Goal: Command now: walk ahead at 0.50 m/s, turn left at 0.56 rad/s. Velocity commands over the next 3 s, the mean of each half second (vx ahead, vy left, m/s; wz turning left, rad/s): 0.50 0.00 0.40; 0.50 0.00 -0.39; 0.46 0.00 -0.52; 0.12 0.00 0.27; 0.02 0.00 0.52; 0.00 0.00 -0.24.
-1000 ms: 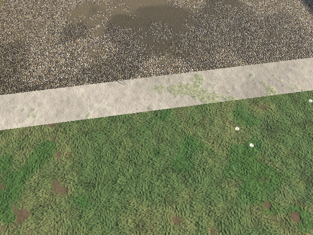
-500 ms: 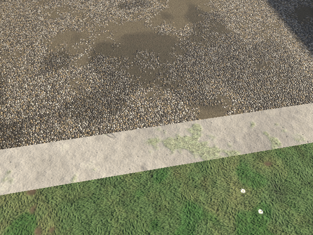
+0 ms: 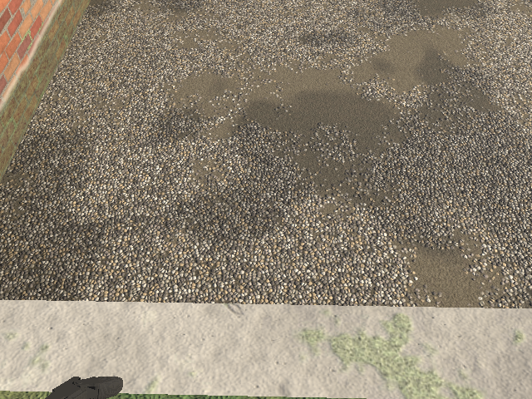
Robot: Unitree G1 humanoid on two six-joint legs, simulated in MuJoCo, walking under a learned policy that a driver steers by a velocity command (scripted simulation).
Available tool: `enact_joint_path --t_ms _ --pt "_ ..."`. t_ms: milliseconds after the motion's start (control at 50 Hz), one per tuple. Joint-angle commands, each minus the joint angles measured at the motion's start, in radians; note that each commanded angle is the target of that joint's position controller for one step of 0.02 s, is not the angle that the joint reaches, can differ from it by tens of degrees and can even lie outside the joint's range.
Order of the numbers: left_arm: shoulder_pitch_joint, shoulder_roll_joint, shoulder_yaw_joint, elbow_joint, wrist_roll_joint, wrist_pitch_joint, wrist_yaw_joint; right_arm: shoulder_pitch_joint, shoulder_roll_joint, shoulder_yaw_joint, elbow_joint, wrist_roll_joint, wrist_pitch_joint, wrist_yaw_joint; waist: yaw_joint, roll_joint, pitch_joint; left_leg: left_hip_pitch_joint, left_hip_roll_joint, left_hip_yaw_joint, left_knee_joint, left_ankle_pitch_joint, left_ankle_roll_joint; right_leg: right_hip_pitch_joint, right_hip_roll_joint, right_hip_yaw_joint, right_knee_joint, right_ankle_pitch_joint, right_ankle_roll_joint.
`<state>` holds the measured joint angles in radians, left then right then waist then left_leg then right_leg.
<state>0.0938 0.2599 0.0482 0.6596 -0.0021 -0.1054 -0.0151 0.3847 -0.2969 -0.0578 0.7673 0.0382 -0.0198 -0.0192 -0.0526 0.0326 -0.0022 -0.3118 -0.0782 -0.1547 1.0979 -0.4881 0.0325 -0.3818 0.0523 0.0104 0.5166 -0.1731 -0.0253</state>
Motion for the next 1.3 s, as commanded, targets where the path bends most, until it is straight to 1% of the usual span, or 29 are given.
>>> enact_joint_path --t_ms 20,60,180,240,320,340,380,400,420,440,460,500,560,660,680,700,760,840,880,900,920,940,960,1000,1040,1140,1160,1240,1300 --pt "0.129 0.089 0.032 -0.003 0.005 0.011 0.004 -0.057 -0.121 -0.036 -0.101 -0.009 -0.010 0.000 0.086 -0.081 0.002 -0.428 0.139 0.000 0.150 0.127 -0.028 0.332 -0.326 0.376 -0.240 -0.048 -0.166" --pt "0.115 0.074 0.029 0.010 0.007 -0.001 0.007 -0.051 -0.080 -0.035 -0.109 -0.001 0.000 0.009 0.059 -0.145 0.015 -0.371 0.169 0.025 0.105 0.171 -0.031 0.249 -0.287 0.252 -0.284 0.038 -0.160" --pt "0.134 0.145 0.056 0.060 0.012 0.005 0.022 -0.164 -0.024 -0.010 -0.169 -0.024 0.010 0.018 0.070 -0.087 0.018 -0.410 0.192 0.068 -0.126 0.377 -0.048 0.268 -0.294 0.040 -0.280 0.352 -0.179" --pt "0.153 0.159 0.055 0.078 0.001 0.022 0.034 -0.231 -0.005 0.000 -0.186 -0.031 0.003 0.033 0.096 -0.088 0.029 -0.341 0.171 0.130 -0.276 0.509 -0.029 0.261 -0.283 -0.049 -0.238 0.411 -0.152" --pt "0.214 0.205 0.062 0.109 -0.024 0.047 0.026 -0.307 -0.004 0.003 -0.226 -0.028 0.015 0.046 0.109 -0.096 0.053 -0.264 0.120 0.187 -0.367 0.349 0.017 0.305 -0.321 -0.069 -0.172 0.516 -0.150" --pt "0.224 0.218 0.061 0.119 -0.036 0.053 0.023 -0.299 -0.007 0.000 -0.226 -0.029 0.019 0.043 0.093 -0.096 0.047 -0.204 0.093 0.198 -0.401 0.291 0.039 0.315 -0.330 -0.060 -0.141 0.614 -0.148" --pt "0.210 0.216 0.048 0.141 -0.052 0.065 0.024 -0.087 -0.066 -0.033 -0.169 -0.025 0.026 0.034 -0.040 -0.082 -0.057 0.101 0.031 0.235 -0.549 0.381 0.086 0.296 -0.292 -0.092 0.075 0.742 -0.116" --pt "0.221 0.178 0.031 0.141 -0.035 0.058 0.025 0.043 -0.141 -0.060 -0.136 -0.023 0.027 0.021 -0.092 -0.036 -0.141 0.353 0.120 0.123 -0.545 0.580 0.125 0.135 -0.240 -0.125 0.319 0.508 -0.062" --pt "0.349 0.058 -0.008 0.127 -0.003 0.045 0.010 0.090 -0.230 -0.061 -0.131 -0.042 0.022 0.012 -0.016 0.203 -0.283 0.637 0.440 -0.330 -0.579 0.700 0.303 -0.175 -0.059 -0.075 0.752 -0.408 0.023" --pt "0.340 0.147 0.013 0.146 -0.049 0.033 0.010 0.143 -0.169 -0.049 -0.122 -0.036 0.020 0.032 -0.089 0.150 -0.405 0.590 0.503 -0.497 -0.715 0.428 0.361 -0.226 -0.024 0.134 0.881 -0.479 0.022" --pt "0.248 0.195 0.035 0.109 -0.074 0.039 0.017 0.071 -0.136 -0.038 -0.109 -0.031 0.013 0.038 -0.067 0.079 -0.204 0.449 0.466 -0.379 -0.771 0.272 0.311 -0.312 -0.064 0.113 0.882 -0.433 0.024" --pt "0.189 0.154 0.030 0.088 -0.048 0.065 0.046 -0.031 -0.070 -0.018 -0.091 -0.038 -0.008 0.040 -0.005 0.016 -0.030 0.242 0.383 -0.224 -0.813 0.138 0.224 -0.327 -0.130 0.093 0.787 -0.290 0.018" --pt "0.302 0.112 0.040 0.119 -0.046 0.109 0.046 -0.084 -0.001 -0.006 -0.068 -0.060 -0.045 0.039 0.063 0.060 -0.017 0.132 0.334 -0.079 -0.859 0.247 0.192 -0.223 -0.149 0.129 0.717 -0.113 0.018" --pt "0.232 0.078 0.047 0.077 -0.031 0.135 0.052 -0.015 -0.035 -0.029 0.026 -0.056 -0.070 0.022 0.050 0.032 0.069 0.152 0.360 0.021 -0.879 0.291 0.167 -0.372 -0.141 0.189 0.543 0.046 0.007" --pt "0.214 0.070 0.047 0.068 -0.029 0.133 0.051 -0.015 -0.043 -0.033 0.038 -0.062 -0.070 0.015 0.046 0.036 0.075 0.163 0.360 0.050 -0.874 0.312 0.157 -0.394 -0.142 0.192 0.506 0.096 0.005" --pt "0.148 0.049 0.035 0.029 0.071 0.140 0.032 0.019 -0.061 -0.029 0.030 -0.051 -0.066 0.010 0.043 0.015 0.073 0.114 0.334 0.154 -0.860 0.402 0.130 -0.345 -0.114 0.077 0.461 0.151 0.002" --pt "0.087 0.011 0.014 -0.001 0.049 0.142 0.001 0.019 -0.049 -0.023 0.025 -0.059 -0.066 0.005 0.027 0.063 0.066 0.072 0.309 0.259 -0.791 0.516 0.103 -0.245 -0.111 -0.022 0.341 0.207 -0.029" --pt "0.046 0.019 0.014 -0.052 0.022 0.145 -0.022 0.033 -0.078 -0.021 0.015 -0.061 -0.016 -0.013 0.028 0.099 0.085 0.102 0.352 0.297 -0.686 0.630 0.084 -0.185 -0.081 -0.086 0.283 0.027 -0.076" --pt "0.150 0.038 0.022 -0.034 0.022 0.143 -0.010 0.014 -0.100 -0.027 0.012 -0.057 0.000 -0.025 0.063 0.113 0.031 0.163 0.360 0.316 -0.527 0.911 0.064 -0.072 -0.038 -0.095 0.208 -0.161 -0.103" --pt "0.307 0.057 0.031 0.010 0.025 0.136 -0.001 -0.031 -0.125 -0.032 -0.001 -0.051 0.002 -0.029 0.143 0.084 -0.054 0.141 0.325 0.333 -0.325 0.987 0.038 0.110 -0.003 -0.074 0.154 -0.142 -0.136" --pt "0.458 0.132 0.056 0.036 0.033 0.122 0.016 -0.062 -0.124 -0.030 -0.023 -0.031 0.005 -0.021 0.233 -0.088 -0.146 0.008 0.226 0.385 0.059 0.789 -0.010 0.313 -0.090 0.117 0.007 -0.011 -0.196" --pt "0.382 0.262 0.072 0.010 0.003 0.119 0.016 -0.024 -0.005 -0.004 -0.098 -0.041 0.014 0.004 0.110 -0.336 -0.223 -0.360 0.041 0.293 0.351 -0.083 -0.047 0.524 -0.331 0.583 -0.117 0.022 -0.273" --pt "0.357 0.265 0.084 -0.013 -0.038 0.134 0.015 -0.153 -0.081 -0.017 -0.139 -0.055 0.023 -0.003 0.188 -0.284 -0.274 -0.495 0.032 0.106 0.384 -0.010 -0.048 0.530 -0.346 0.725 -0.187 -0.034 -0.312" --pt "0.262 0.136 0.047 -0.009 -0.008 0.150 0.026 -0.176 -0.091 -0.012 -0.137 -0.048 0.026 -0.018 0.100 -0.139 -0.075 -0.511 0.113 0.107 0.323 0.101 -0.051 0.294 -0.314 0.534 -0.162 -0.058 -0.255" --pt "0.167 0.068 0.019 -0.041 0.009 0.135 0.025 -0.155 -0.047 0.000 -0.130 -0.071 0.055 -0.026 0.028 -0.126 -0.036 -0.374 0.146 0.101 0.182 0.148 -0.075 0.089 -0.215 0.424 -0.173 -0.029 -0.193" --pt "0.122 0.097 0.010 -0.076 -0.013 0.089 0.008 -0.243 -0.030 0.004 -0.156 -0.074 0.118 -0.036 -0.012 -0.078 -0.025 -0.199 0.078 0.132 -0.011 0.264 -0.127 -0.107 -0.120 0.308 -0.190 0.128 -0.169" --pt "0.141 0.111 0.009 -0.072 -0.009 0.092 0.011 -0.253 -0.012 0.011 -0.155 -0.092 0.121 -0.025 0.000 -0.111 -0.052 -0.178 0.056 0.156 -0.024 0.257 -0.123 -0.074 -0.110 0.326 -0.194 0.130 -0.155" --pt "0.091 0.097 -0.005 -0.100 0.007 0.125 0.017 -0.288 0.017 0.039 -0.176 -0.095 0.120 -0.033 0.029 -0.169 -0.078 -0.092 0.042 0.145 -0.155 0.264 -0.125 0.026 -0.089 0.322 -0.151 0.410 -0.120" --pt "0.088 0.108 0.000 -0.121 0.018 0.154 0.027 -0.345 -0.015 0.045 -0.220 -0.076 0.094 -0.024 0.073 -0.113 -0.070 -0.126 0.050 0.112 -0.326 0.091 -0.106 0.131 -0.112 0.408 -0.113 0.301 -0.161"
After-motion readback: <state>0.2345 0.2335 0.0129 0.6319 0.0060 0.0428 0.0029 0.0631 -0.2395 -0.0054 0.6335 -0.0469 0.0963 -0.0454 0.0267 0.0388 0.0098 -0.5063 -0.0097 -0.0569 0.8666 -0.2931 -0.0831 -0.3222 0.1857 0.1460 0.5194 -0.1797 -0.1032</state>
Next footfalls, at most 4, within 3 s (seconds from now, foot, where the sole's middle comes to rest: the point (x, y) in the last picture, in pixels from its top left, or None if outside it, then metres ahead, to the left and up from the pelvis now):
0.40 left None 0.32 0.17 -0.77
0.92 right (295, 367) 0.57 -0.06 -0.77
1.38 left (222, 367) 0.58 0.12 -0.77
2.46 right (310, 362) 0.58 -0.10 -0.77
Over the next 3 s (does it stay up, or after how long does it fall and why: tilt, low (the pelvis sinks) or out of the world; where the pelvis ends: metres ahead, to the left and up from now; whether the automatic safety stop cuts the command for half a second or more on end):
stays up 0.52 0.01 0.00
